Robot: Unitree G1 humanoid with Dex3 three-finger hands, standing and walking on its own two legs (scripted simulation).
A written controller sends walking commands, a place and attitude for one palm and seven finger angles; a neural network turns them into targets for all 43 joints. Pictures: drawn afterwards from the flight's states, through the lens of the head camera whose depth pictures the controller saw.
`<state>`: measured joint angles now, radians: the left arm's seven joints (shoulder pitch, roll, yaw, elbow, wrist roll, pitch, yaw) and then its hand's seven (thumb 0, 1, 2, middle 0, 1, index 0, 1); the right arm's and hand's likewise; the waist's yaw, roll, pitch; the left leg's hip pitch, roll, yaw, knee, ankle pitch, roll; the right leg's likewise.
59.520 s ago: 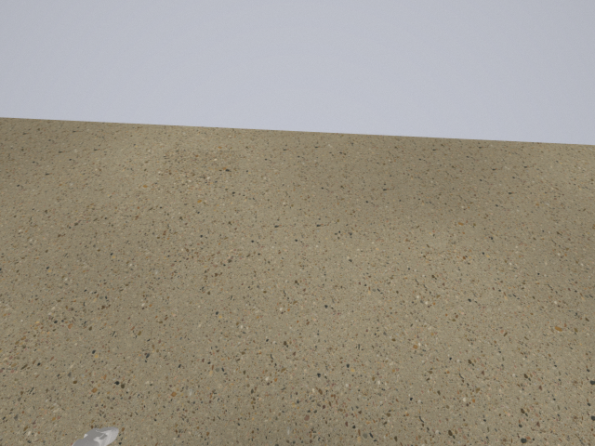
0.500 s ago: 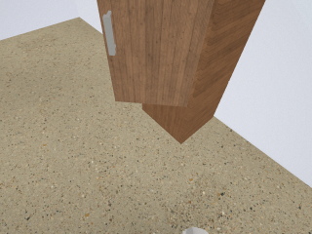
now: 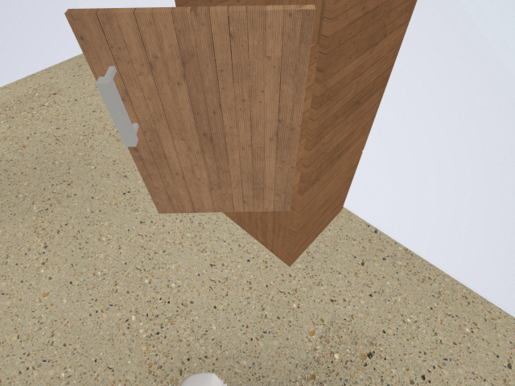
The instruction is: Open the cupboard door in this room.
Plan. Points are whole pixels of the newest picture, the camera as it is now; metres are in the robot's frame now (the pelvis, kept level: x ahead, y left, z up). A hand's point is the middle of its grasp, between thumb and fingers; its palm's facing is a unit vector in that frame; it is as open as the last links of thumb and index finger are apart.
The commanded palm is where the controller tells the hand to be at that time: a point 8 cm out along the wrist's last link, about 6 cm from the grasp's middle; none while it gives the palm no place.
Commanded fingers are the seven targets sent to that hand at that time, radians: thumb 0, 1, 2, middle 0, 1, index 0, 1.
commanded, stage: come to a stop and stand still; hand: left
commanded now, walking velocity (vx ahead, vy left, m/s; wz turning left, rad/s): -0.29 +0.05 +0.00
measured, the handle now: (121, 108) +0.60 +0.30 +0.08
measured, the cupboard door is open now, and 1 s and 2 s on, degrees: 44 44 44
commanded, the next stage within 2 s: look again from close up in 1.24 s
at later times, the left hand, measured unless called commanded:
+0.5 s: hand out of the picture +0.07 +0.20 -0.18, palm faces +0.01 -0.96 -0.27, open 7.4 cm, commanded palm none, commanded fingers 0.00 0.90 0.90 -0.20 -0.30 -0.20 -0.30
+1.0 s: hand out of the picture +0.03 +0.17 -0.18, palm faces -0.04 -0.98 -0.22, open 7.4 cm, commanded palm none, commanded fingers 0.00 0.90 0.90 -0.20 -0.30 -0.20 -0.30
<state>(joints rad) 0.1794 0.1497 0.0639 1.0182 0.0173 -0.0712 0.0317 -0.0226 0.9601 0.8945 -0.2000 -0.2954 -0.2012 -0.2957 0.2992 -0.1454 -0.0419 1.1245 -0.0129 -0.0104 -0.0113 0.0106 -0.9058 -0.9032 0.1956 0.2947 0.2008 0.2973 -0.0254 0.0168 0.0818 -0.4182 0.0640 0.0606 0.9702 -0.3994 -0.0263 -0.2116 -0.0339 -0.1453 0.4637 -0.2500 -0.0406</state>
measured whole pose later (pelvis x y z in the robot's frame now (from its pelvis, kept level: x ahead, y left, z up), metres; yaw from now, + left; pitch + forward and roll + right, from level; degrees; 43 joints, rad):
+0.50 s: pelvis +0.02 -0.01 -0.01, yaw -2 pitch +0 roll +1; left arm 0.22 0.19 0.05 1.00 0.03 0.03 0.03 0.00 0.91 0.90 -0.20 -0.29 -0.20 -0.29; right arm 0.11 -0.19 -0.06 1.00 -0.01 0.05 -0.02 0.01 -0.90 -0.90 0.20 0.30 0.21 0.30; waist 0.01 0.03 0.08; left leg -0.39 0.06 0.06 0.63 -0.31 -0.02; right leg -0.24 -0.03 -0.06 0.61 -0.37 -0.02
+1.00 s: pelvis +0.00 -0.01 -0.01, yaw -2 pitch -1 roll -1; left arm 0.27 0.15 -0.01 1.08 0.02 -0.02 0.04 0.01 0.91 0.89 -0.20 -0.30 -0.20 -0.30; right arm 0.29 -0.16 -0.01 1.06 -0.02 -0.01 -0.01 0.01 -0.91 -0.90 0.20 0.29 0.20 0.30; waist -0.03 0.03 0.05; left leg -0.23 0.03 0.05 0.54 -0.29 0.01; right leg -0.21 0.00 -0.07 0.51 -0.29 -0.02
